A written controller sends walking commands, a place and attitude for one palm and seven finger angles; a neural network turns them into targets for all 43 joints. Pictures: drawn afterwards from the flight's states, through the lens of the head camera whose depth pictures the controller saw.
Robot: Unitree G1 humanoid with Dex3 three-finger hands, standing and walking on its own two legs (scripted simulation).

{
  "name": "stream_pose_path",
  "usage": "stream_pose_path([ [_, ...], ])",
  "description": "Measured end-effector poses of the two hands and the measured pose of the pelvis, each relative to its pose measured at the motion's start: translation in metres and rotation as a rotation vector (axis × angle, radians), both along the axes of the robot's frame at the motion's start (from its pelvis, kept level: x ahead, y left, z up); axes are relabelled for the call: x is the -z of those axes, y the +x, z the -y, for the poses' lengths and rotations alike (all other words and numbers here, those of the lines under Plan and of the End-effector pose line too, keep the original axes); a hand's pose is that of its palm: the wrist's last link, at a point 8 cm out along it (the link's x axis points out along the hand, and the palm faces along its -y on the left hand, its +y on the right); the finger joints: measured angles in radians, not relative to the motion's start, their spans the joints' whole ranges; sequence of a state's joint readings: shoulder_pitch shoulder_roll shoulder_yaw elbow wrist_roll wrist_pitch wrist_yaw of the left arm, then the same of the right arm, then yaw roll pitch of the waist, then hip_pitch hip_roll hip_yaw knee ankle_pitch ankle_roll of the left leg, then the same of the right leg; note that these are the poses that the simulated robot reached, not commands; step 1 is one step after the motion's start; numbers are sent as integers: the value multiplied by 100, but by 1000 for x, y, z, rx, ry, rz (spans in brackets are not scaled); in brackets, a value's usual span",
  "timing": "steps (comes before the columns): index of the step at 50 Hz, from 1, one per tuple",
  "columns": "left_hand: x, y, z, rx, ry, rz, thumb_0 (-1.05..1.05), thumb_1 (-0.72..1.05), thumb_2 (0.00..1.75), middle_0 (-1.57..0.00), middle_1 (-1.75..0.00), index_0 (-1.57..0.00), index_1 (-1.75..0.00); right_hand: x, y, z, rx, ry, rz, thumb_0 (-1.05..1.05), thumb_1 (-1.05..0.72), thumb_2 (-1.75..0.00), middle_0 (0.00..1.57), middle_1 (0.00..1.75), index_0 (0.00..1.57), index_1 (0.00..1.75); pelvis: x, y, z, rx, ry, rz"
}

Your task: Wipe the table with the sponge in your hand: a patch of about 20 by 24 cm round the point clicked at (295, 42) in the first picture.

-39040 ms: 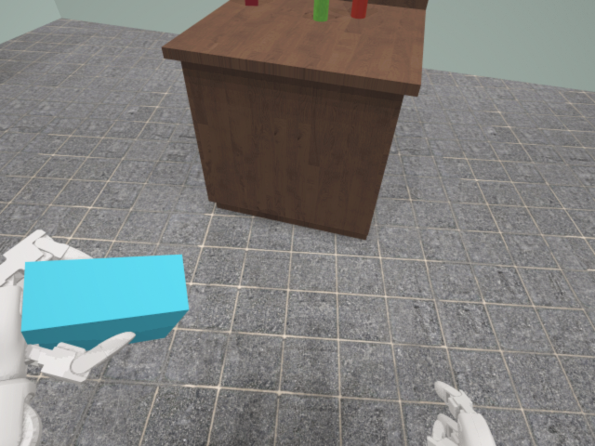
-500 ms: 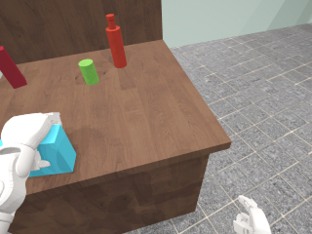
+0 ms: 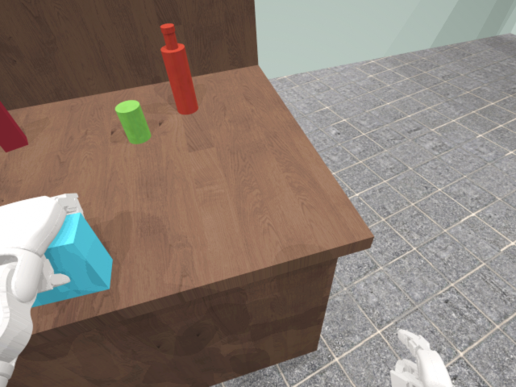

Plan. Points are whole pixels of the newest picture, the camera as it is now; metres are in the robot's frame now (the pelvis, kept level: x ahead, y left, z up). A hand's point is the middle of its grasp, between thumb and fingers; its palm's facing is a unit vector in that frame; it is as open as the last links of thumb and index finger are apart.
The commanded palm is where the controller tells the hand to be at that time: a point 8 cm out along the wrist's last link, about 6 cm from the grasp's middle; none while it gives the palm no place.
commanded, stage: wipe forward along the first lane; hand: left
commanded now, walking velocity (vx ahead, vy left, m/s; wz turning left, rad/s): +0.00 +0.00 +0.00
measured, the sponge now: (60, 269) +0.23 +0.36 +0.06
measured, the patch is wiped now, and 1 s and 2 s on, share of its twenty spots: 0.10 0.35 0.35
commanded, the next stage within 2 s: slide across to the middle lane in 1.60 s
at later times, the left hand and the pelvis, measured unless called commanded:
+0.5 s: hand (57, 218) +0.29 +0.37 +0.12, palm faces -0.14 +0.00 -0.99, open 9.9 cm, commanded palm +0.28 +0.38 +0.15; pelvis -0.02 -0.01 +0.00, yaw +1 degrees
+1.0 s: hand (56, 199) +0.33 +0.40 +0.12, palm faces -0.15 +0.01 -0.99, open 9.9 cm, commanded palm +0.33 +0.41 +0.14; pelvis -0.03 -0.02 -0.01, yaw +0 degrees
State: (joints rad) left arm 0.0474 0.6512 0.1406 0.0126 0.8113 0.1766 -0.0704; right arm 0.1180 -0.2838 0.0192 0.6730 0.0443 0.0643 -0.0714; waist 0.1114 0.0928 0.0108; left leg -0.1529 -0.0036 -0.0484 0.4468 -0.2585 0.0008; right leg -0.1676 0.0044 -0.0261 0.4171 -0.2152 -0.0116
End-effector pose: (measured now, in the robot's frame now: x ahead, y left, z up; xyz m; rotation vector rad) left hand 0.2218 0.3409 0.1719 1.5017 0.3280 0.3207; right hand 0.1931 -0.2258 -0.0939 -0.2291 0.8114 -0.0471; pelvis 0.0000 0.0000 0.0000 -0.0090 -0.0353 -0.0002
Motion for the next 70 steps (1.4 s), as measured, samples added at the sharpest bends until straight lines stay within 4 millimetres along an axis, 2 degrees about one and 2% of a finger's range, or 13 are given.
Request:
stream_pose_path([
  [10, -1, 13, -7, -17, 10, -24, 0, -50, 106, -77, -133, -78, -135, 3, -4, 5, 7, -16, -16, 1, -90, -90, 20, 30, 20, 30, 1, -6, 2, -10, 0, -13],
  [16, -2, 31, -15, -37, 25, -65, 1, -52, 108, -78, -131, -78, -134, 9, -19, 10, 18, -20, -46, 1, -90, -90, 20, 30, 20, 30, 2, -13, 5, -14, 1, -33],
  [25, 0, 57, -23, -16, 46, -142, 2, -55, 111, -79, -128, -79, -134, 24, -62, 29, 69, -37, -140, 0, -90, -90, 20, 30, 20, 30, 4, -20, 9, -10, 1, -71],
  [34, 1, 72, -32, 7, 58, -153, 1, -56, 113, -80, -128, -80, -134, 36, -113, 52, 142, -62, -257, 0, -90, -90, 20, 30, 20, 30, 8, -24, 12, -1, 1, -110],
  [42, 0, 82, -40, -5, 58, -147, 1, -57, 114, -81, -127, -80, -134, 42, -141, 61, 182, -66, -322, 0, -90, -90, 20, 30, 20, 30, 11, -29, 14, 1, 1, -140],
  [57, 0, 109, -55, -40, 61, -176, 2, -58, 115, -80, -128, -80, -135, 42, -156, 63, 215, -80, -366, 0, -90, -90, 20, 30, 20, 30, 14, -28, 14, 3, -9, -193],
  [70, 0, 139, -67, -31, 86, -208, 2, -58, 115, -81, -128, -81, -135, 42, -160, 56, 231, -99, -430, 0, -90, -90, 20, 30, 20, 30, 15, -17, 4, 4, -18, -235],
])
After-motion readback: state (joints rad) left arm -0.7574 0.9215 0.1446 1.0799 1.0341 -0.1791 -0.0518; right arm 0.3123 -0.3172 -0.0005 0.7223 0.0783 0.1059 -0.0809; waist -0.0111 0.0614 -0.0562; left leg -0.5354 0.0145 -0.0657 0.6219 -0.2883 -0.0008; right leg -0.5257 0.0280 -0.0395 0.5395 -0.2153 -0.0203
